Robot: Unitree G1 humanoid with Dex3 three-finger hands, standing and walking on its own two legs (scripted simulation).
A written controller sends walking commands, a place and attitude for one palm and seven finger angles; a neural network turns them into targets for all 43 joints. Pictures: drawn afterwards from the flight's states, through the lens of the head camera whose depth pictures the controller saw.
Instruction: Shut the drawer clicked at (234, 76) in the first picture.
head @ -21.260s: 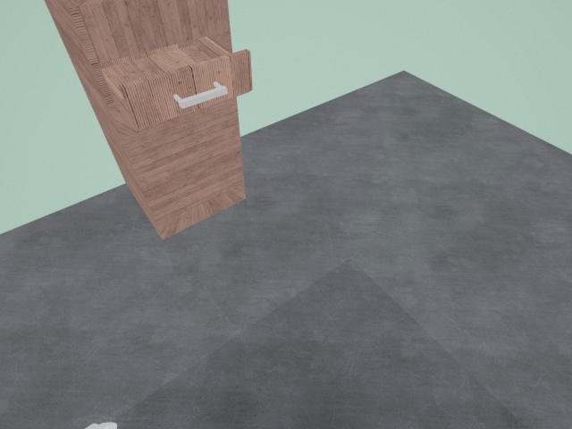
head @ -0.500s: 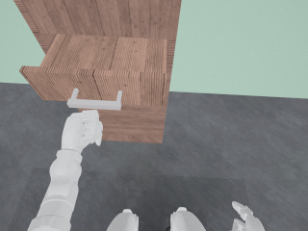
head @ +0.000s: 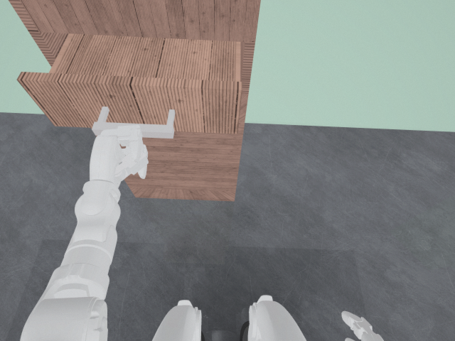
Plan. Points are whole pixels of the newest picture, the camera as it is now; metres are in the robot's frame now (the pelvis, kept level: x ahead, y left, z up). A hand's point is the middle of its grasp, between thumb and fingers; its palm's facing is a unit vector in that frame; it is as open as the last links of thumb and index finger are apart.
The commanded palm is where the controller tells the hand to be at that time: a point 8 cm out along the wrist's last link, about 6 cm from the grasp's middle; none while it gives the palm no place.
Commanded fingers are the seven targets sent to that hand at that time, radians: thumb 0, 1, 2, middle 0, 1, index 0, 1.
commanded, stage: push the drawer shut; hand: left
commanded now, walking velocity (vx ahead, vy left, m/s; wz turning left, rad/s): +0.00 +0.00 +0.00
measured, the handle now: (136, 122) +0.50 +0.17 +0.04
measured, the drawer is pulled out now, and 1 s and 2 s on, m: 0.13 0.00 0.00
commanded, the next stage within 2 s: pull the fist back off the drawer in 1.42 s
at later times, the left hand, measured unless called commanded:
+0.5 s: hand (151, 129) +0.48 +0.14 +0.04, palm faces -0.02 -1.00 -0.05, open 3.2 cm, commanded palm +0.47 +0.19 +0.04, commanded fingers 0.00 0.90 0.90 -1.40 -1.60 -1.40 -1.60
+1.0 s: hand (154, 103) +0.54 +0.14 +0.04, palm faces -0.03 -1.00 -0.03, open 3.1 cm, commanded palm +0.53 +0.19 +0.04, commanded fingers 0.00 0.90 0.90 -1.40 -1.60 -1.40 -1.60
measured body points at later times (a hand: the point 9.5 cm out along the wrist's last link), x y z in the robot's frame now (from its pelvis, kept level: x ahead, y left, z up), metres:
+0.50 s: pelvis -0.01 +0.00 -0.01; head +0.13 +0.01 +0.42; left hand +0.48 +0.19 +0.05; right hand +0.03 -0.26 -0.13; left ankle +0.01 +0.10 -0.65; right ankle +0.03 -0.09 -0.65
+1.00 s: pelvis +0.00 +0.01 -0.01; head +0.17 +0.02 +0.41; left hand +0.54 +0.19 +0.05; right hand -0.01 -0.25 -0.13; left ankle +0.01 +0.10 -0.65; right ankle +0.03 -0.09 -0.65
